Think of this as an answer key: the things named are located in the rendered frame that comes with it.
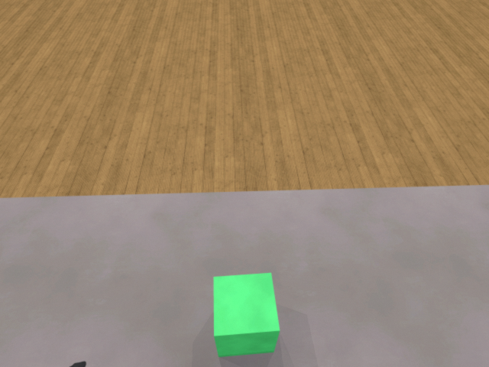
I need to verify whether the carton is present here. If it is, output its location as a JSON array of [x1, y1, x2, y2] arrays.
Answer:
[[214, 273, 280, 357]]

